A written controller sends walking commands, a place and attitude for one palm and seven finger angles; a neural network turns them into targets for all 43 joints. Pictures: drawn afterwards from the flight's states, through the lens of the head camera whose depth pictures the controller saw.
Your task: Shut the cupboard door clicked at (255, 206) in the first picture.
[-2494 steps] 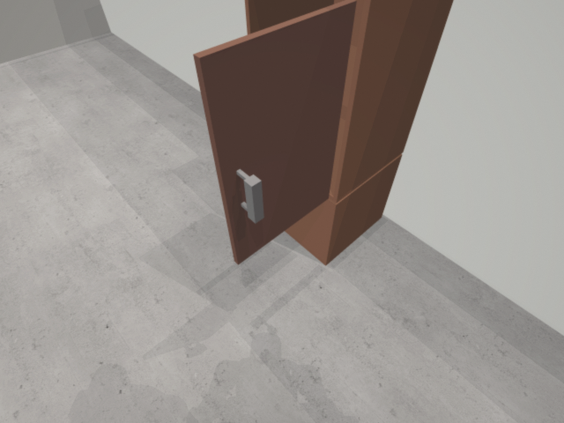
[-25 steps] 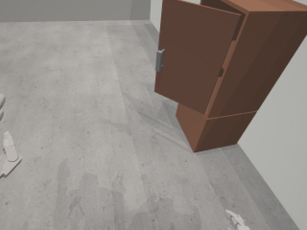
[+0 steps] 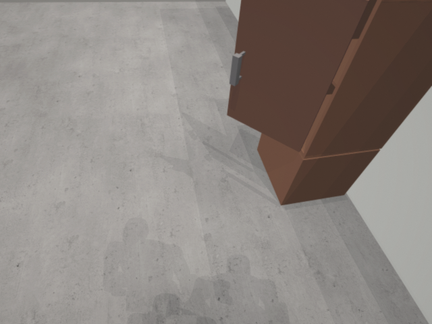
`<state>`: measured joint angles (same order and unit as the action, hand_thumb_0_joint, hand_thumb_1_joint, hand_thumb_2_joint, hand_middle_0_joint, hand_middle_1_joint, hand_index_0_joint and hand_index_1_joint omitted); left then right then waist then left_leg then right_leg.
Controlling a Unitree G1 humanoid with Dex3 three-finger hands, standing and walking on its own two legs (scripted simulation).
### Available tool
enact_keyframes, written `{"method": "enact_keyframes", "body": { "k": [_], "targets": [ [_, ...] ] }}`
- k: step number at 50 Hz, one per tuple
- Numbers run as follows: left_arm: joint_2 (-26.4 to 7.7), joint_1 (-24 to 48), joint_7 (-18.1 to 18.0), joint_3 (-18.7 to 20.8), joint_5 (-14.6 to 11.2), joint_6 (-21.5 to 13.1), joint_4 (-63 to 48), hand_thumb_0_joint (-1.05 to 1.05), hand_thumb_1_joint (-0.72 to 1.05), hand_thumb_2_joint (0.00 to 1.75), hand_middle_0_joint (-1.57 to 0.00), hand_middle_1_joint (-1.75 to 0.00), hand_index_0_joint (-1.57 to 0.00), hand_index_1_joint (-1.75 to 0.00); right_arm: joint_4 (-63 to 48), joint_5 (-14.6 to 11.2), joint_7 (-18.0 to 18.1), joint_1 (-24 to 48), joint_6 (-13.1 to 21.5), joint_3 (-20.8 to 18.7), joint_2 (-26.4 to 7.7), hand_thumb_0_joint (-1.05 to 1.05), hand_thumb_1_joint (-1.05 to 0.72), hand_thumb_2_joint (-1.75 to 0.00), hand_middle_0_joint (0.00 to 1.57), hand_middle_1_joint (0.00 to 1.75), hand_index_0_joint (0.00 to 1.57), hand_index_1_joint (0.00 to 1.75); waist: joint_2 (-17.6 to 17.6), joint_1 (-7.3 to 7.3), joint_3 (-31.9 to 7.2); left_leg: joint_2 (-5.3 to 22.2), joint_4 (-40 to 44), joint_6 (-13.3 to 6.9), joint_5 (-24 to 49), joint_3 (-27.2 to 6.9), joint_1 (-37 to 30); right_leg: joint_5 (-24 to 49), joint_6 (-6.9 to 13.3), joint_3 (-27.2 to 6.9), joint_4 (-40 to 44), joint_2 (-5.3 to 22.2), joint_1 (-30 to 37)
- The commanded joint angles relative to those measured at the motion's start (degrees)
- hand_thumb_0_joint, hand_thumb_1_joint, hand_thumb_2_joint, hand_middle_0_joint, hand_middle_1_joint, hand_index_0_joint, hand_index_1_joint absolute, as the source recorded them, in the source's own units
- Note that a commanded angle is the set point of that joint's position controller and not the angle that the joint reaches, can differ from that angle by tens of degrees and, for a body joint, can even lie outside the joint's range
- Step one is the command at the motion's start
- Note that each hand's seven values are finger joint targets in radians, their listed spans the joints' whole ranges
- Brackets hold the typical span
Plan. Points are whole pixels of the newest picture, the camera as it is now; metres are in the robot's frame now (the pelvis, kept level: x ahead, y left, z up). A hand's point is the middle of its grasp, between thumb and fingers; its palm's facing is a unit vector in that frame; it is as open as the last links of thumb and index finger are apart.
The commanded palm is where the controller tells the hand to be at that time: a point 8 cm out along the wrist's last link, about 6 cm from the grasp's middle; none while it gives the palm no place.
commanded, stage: let the arm hang, fingers relaxed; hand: left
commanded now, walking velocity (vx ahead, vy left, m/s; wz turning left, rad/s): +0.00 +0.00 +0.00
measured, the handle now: (238, 68) +1.01 -0.06 -0.06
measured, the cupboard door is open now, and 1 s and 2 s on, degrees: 42 42 42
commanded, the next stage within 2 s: look to check the result in 0.78 s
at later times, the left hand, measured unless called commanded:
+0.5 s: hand out of the picture -0.01 +0.18 -0.16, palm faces -0.02 -0.99 -0.16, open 7.4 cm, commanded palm none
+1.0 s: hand out of the picture +0.00 +0.19 -0.17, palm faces -0.04 -0.99 -0.16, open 7.4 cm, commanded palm none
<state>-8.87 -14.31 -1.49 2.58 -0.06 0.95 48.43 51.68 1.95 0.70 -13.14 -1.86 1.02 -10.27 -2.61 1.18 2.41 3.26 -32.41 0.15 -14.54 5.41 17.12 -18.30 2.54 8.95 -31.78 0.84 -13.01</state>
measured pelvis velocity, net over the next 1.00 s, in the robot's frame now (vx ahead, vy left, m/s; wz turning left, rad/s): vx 0.03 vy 0.04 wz -0.07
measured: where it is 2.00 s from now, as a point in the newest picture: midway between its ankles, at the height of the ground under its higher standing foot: outside the picture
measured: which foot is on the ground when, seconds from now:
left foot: down 0.00-1.00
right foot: down 0.00-1.00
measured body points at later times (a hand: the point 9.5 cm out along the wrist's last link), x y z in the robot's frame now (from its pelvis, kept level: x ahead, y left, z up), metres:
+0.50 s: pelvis +0.02 +0.02 +0.01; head +0.02 +0.02 +0.46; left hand -0.01 +0.23 -0.15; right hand -0.03 -0.17 -0.15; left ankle +0.03 +0.12 -0.73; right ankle -0.01 -0.08 -0.73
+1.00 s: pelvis +0.03 +0.04 +0.01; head +0.03 +0.04 +0.46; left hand +0.00 +0.24 -0.15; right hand -0.02 -0.16 -0.15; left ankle +0.03 +0.12 -0.73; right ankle -0.01 -0.08 -0.73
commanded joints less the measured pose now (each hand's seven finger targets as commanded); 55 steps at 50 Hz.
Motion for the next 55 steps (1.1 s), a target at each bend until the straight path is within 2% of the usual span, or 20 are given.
{"method": "enact_keyframes", "body": {
  "k": [1,7,9,12,25,28,35,41,49,55],
  "targets": [
    [-7.1,-2.7,0.0,-0.1,0.8,-2.0,3.1,0.00,0.90,0.90,-0.20,-0.30,-0.20,-0.30,1.1,-0.5,0.7,-1.9,1.7,-1.8,-4.8,0.00,-0.90,-0.90,0.20,0.30,0.20,0.30,10.2,-0.42,-6.2,3.9,7.7,-0.8,12.2,-4.4,-7.1,16.3,-0.1,-9.6,11.8,6.3,4.9],
    [-6.3,-3.4,-0.1,-1.2,0.7,-1.8,10.8,0.00,0.90,0.90,-0.20,-0.30,-0.20,-0.30,7.0,-0.9,1.1,-4.4,1.8,-1.8,-4.4,0.00,-0.90,-0.90,0.20,0.30,0.20,0.30,3.7,-0.53,-1.5,4.7,12.2,-1.1,10.4,-4.2,-8.2,13.7,-0.4,-8.6,14.5,5.9,4.4],
    [-5.9,-3.8,-0.2,-1.5,0.6,-1.7,12.7,0.00,0.90,0.90,-0.20,-0.30,-0.20,-0.30,8.6,-1.0,1.2,-5.2,1.7,-1.7,-4.2,0.00,-0.90,-0.90,0.20,0.30,0.20,0.30,2.4,-0.49,0.6,4.6,13.4,-1.2,8.9,-4.1,-8.0,11.9,-0.5,-8.9,15.2,5.7,3.7],
    [-5.5,-5.1,-0.4,-1.7,0.6,-1.7,14.7,0.00,0.90,0.90,-0.20,-0.30,-0.20,-0.30,10.6,-1.1,1.2,-6.3,1.8,-1.6,-3.6,0.00,-0.90,-0.90,0.20,0.30,0.20,0.30,1.6,-0.55,1.1,4.5,14.3,-1.3,7.9,-3.6,-8.5,10.8,-0.6,-9.0,15.6,5.7,3.5],
    [-2.1,-9.2,-1.1,-1.9,0.6,-1.6,18.2,0.00,0.90,0.90,-0.20,-0.30,-0.20,-0.30,13.9,-1.1,1.6,-10.0,1.8,-1.5,-0.3,0.00,-0.90,-0.90,0.20,0.30,0.20,0.30,2.3,-0.59,4.7,3.7,15.9,-1.8,3.8,-3.0,-7.5,8.3,-0.9,-9.5,15.3,5.2,1.6],
    [-1.9,-9.9,-1.2,-1.9,0.7,-1.6,18.2,0.00,0.90,0.90,-0.20,-0.30,-0.20,-0.30,14.0,-1.1,1.7,-10.6,2.0,-1.5,0.0,0.00,-0.90,-0.90,0.20,0.30,0.20,0.30,3.1,-0.63,3.9,3.7,15.7,-2.0,4.8,-2.8,-7.8,9.5,-0.9,-9.4,14.6,5.2,1.9],
    [-0.8,-10.5,-1.3,-1.8,0.8,-1.5,18.4,0.00,0.90,0.90,-0.20,-0.30,-0.20,-0.30,14.0,-1.2,1.9,-11.3,2.1,-1.7,0.3,0.00,-0.90,-0.90,0.20,0.30,0.20,0.30,4.1,-0.42,5.1,3.7,16.2,-2.1,3.0,-2.9,-7.2,8.7,-1.0,-9.6,14.0,4.8,0.8],
    [-1.3,-10.6,-1.3,-1.7,0.9,-1.7,18.1,0.00,0.90,0.90,-0.20,-0.30,-0.20,-0.30,13.5,-1.3,1.8,-11.5,2.3,-1.8,-0.2,0.00,-0.90,-0.90,0.20,0.30,0.20,0.30,2.3,-0.50,3.7,3.9,15.3,-2.4,5.5,-2.9,-8.0,10.1,-1.2,-9.5,13.6,4.8,1.5],
    [-1.9,-9.8,-1.3,-1.7,0.9,-1.7,17.8,0.00,0.90,0.90,-0.20,-0.30,-0.20,-0.30,13.4,-1.2,1.8,-10.8,2.6,-1.9,-1.0,0.00,-0.90,-0.90,0.20,0.30,0.20,0.30,3.0,-0.37,3.1,4.2,15.4,-2.6,8.9,-3.0,-9.5,11.5,-1.3,-9.7,13.1,5.0,1.9],
    [-2.8,-8.9,-1.2,-1.6,0.9,-1.6,17.7,0.00,0.90,0.90,-0.20,-0.30,-0.20,-0.30,13.3,-1.2,1.7,-10.2,2.6,-2.0,-1.9,0.00,-0.90,-0.90,0.20,0.30,0.20,0.30,2.9,-0.34,3.6,4.3,16.1,-2.6,8.3,-3.1,-9.6,10.9,-1.4,-9.5,13.1,5.2,1.8]
  ]
}}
